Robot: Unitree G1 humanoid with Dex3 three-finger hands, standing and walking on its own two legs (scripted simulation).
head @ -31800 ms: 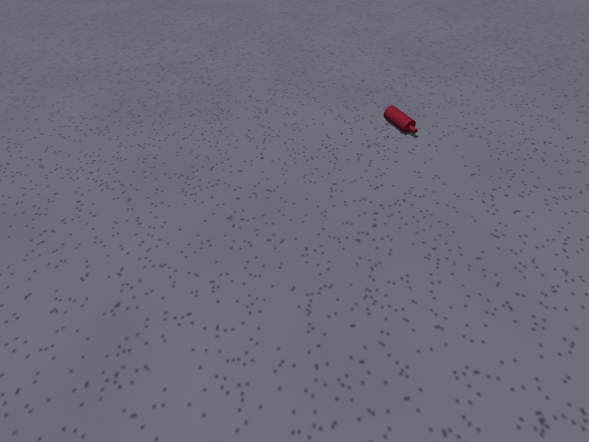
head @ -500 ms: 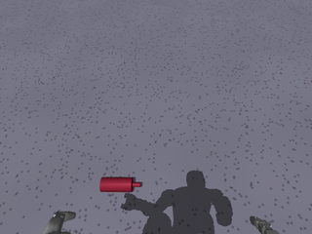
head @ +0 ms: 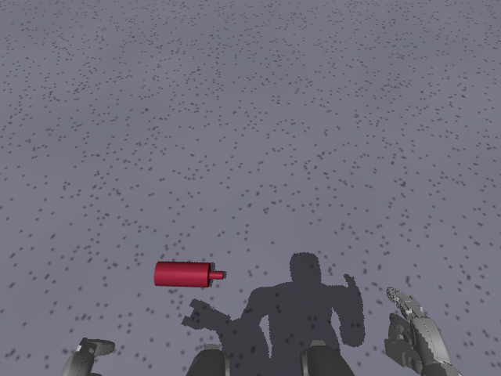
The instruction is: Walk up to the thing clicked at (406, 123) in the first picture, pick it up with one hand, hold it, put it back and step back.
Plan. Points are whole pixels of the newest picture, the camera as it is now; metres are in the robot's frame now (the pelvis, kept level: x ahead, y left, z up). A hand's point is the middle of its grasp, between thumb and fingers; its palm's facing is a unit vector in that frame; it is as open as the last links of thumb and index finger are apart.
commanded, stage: rise first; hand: left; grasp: from above
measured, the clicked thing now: (190, 274) +0.47 +0.23 -0.64
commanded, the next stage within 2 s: none
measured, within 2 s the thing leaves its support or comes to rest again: neither
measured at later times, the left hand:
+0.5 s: hand (130, 333) +0.24 +0.29 -0.30, palm faces -0.44 -0.53 -0.73, open 14.2 cm
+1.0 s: hand (145, 299) +0.34 +0.31 -0.43, palm faces -0.50 -0.14 -0.85, open 14.1 cm
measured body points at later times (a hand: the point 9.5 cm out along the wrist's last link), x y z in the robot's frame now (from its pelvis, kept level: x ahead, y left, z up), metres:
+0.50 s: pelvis -0.05 -0.01 -0.17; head +0.14 +0.00 +0.24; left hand +0.26 +0.32 -0.25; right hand +0.14 -0.28 -0.28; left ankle +0.00 +0.13 -0.65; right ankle +0.01 -0.15 -0.65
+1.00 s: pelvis -0.09 +0.00 -0.30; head +0.13 +0.04 +0.08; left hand +0.36 +0.32 -0.38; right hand -0.03 -0.29 -0.42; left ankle +0.00 +0.13 -0.65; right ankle +0.01 -0.15 -0.65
